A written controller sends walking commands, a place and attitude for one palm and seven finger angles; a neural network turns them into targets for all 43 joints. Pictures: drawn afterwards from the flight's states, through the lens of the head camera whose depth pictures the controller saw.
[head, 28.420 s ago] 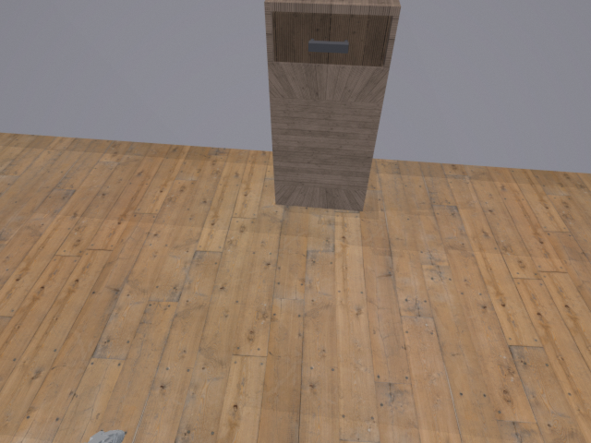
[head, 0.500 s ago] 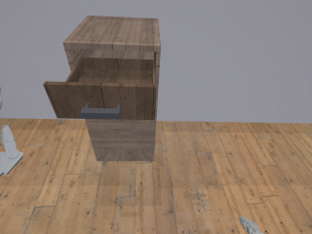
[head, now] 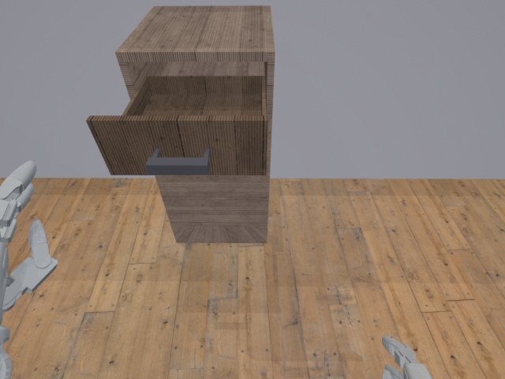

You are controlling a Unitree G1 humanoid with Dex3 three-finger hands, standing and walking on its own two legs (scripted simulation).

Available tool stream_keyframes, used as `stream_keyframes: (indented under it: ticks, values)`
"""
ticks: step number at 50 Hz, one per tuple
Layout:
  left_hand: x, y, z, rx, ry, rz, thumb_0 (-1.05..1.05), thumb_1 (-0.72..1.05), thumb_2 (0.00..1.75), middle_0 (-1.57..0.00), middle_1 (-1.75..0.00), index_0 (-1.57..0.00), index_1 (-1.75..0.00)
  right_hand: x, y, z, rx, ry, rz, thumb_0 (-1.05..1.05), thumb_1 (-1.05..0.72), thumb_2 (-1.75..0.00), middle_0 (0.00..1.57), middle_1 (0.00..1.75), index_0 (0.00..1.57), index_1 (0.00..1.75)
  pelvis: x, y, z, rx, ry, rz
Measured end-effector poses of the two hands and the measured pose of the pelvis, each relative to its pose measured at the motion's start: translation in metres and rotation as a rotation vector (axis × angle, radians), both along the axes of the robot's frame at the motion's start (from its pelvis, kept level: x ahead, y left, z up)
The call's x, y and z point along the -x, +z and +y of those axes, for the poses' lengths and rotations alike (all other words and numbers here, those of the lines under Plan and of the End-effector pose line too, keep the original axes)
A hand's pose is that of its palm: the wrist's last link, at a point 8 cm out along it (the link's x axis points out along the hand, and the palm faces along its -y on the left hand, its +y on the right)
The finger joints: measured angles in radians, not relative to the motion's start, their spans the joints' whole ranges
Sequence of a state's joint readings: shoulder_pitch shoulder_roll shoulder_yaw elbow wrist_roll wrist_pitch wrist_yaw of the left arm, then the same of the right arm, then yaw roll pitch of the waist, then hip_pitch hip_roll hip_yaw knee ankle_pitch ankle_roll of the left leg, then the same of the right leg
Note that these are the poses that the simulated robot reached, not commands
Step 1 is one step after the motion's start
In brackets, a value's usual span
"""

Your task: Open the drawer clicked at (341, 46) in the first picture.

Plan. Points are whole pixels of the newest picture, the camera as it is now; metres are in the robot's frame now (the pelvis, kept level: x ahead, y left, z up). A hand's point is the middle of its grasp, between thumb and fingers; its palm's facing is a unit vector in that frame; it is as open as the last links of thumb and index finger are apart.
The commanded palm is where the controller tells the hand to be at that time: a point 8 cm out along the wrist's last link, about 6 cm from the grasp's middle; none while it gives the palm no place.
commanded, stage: let the arm hang, fingers relaxed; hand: left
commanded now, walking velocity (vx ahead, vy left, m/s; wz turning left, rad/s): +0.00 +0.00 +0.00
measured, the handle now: (180, 159) +0.56 +0.19 +0.04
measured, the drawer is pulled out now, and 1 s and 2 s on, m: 0.29 0.29 0.29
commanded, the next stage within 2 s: look to check the result in 1.06 s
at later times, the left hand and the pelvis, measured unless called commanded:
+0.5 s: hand out of the picture -0.04 +0.19 -0.16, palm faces +0.09 -0.96 -0.26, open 7.2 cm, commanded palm none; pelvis -0.03 -0.02 +0.01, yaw +4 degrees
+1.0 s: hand out of the picture +0.01 +0.15 -0.15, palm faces +0.07 -0.97 -0.23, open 7.3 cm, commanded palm none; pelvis -0.02 -0.03 +0.01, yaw +3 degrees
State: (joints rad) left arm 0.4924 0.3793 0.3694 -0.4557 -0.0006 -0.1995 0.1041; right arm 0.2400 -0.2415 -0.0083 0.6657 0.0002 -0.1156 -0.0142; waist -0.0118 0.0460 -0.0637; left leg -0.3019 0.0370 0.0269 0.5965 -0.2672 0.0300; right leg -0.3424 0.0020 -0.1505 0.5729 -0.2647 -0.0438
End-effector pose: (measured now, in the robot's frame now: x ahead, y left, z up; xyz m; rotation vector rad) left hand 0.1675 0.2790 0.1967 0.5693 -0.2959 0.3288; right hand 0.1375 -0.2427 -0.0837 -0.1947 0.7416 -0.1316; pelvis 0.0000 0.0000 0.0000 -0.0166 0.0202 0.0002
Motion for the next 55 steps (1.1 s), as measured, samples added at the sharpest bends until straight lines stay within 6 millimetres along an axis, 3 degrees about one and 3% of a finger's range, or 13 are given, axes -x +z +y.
stream_keyframes:
  ticks: [3,5,7,9,12,20,27,33,46,55]
  values:
    - [-0.015,-0.104,0.011,0.185,0.088,0.400,0.00,0.90,0.90,-0.20,-0.30,-0.21,-0.30,0.008,-0.023,-0.004,-0.002,0.013,0.092,0.00,-0.90,-0.90,0.21,0.30,0.20,0.30,0.005,-0.006,0.003,-0.025,0.034,0.010]
    - [-0.005,-0.177,0.000,0.307,0.138,0.684,0.00,0.90,0.90,-0.19,-0.30,-0.20,-0.30,0.020,-0.034,-0.005,-0.003,0.023,0.151,0.00,-0.90,-0.90,0.21,0.30,0.20,0.30,0.007,-0.007,0.000,-0.042,0.048,0.005]
    - [0.020,-0.238,-0.023,0.398,0.152,0.928,0.00,0.91,0.90,-0.19,-0.30,-0.20,-0.30,0.034,-0.041,-0.007,-0.009,0.032,0.209,0.00,-0.91,-0.90,0.21,0.30,0.20,0.30,0.010,-0.009,-0.007,-0.061,0.046,-0.008]
    - [0.055,-0.285,-0.051,0.462,0.142,1.121,0.01,0.91,0.90,-0.19,-0.30,-0.20,-0.30,0.049,-0.050,-0.011,-0.018,0.023,0.269,0.00,-0.91,-0.90,0.21,0.30,0.20,0.30,0.013,-0.014,-0.015,-0.074,0.035,-0.022]
    - [0.114,-0.321,-0.083,0.581,0.165,1.326,0.00,0.93,0.90,-0.20,-0.30,-0.20,-0.30,0.074,-0.054,-0.017,-0.018,-0.010,0.377,0.00,-0.91,-0.90,0.21,0.30,0.20,0.30,0.017,-0.010,-0.019,-0.040,0.059,-0.041]
    - [0.195,-0.332,-0.051,0.624,0.361,1.489,-0.03,0.98,0.89,-0.20,-0.30,-0.21,-0.30,0.135,-0.047,-0.015,0.021,-0.029,0.592,0.00,-0.91,-0.90,0.20,0.30,0.20,0.30,0.029,0.001,-0.021,-0.001,0.073,-0.045]
    - [0.222,-0.317,-0.043,0.594,0.422,1.570,-0.01,0.93,0.90,-0.20,-0.30,-0.20,-0.30,0.154,-0.049,-0.005,-0.025,-0.032,0.638,0.00,-0.91,-0.90,0.20,0.30,0.20,0.30,0.031,0.011,-0.020,-0.019,0.061,-0.042]
    - [0.217,-0.312,-0.052,0.584,0.419,1.561,0.00,0.91,0.90,-0.19,-0.30,-0.20,-0.30,0.152,-0.056,0.000,-0.069,-0.037,0.626,0.00,-0.91,-0.90,0.20,0.30,0.20,0.30,0.029,0.014,-0.022,-0.021,0.057,-0.048]
    - [0.174,-0.318,-0.080,0.601,0.335,1.509,0.00,0.91,0.90,-0.20,-0.30,-0.21,-0.30,0.166,-0.056,-0.002,-0.085,-0.079,0.661,0.00,-0.91,-0.90,0.20,0.30,0.20,0.30,0.022,0.015,-0.029,-0.024,0.047,-0.053]
    - [0.168,-0.319,-0.082,0.598,0.338,1.526,0.00,0.92,0.90,-0.20,-0.30,-0.21,-0.30,0.180,-0.055,-0.002,-0.090,-0.101,0.715,0.00,-0.91,-0.90,0.20,0.30,0.20,0.30,0.017,0.015,-0.032,-0.024,0.044,-0.050]
